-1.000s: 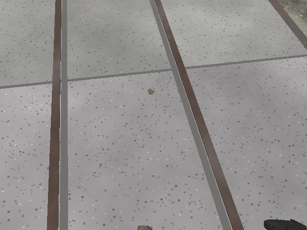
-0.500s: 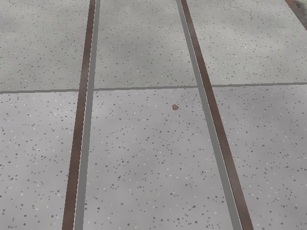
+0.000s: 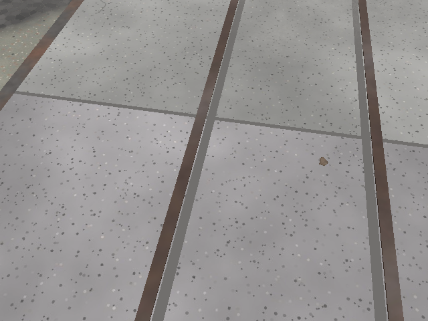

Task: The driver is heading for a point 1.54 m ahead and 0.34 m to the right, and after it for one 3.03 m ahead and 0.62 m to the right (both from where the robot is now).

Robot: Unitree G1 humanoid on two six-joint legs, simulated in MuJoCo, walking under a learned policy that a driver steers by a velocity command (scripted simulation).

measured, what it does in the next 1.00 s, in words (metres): steps on the spot, turning right: right foot, then right foot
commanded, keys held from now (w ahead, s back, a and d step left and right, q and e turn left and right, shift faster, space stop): e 0.72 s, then q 0.28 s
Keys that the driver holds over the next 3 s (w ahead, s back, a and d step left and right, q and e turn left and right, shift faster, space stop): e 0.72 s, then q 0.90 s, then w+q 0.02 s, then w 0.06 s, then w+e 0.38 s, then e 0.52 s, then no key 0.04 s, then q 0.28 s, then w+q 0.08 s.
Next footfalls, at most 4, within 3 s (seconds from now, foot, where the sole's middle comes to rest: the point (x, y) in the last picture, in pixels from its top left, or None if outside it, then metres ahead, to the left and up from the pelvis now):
0.02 right None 0.05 -0.14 -0.77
0.64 right None -0.01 -0.17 -0.77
1.10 left None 0.03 0.04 -0.77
1.46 right None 0.01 -0.21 -0.77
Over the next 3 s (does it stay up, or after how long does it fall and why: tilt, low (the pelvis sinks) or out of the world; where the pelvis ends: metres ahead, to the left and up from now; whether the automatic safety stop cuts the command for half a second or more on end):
stays up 0.25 -0.09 0.00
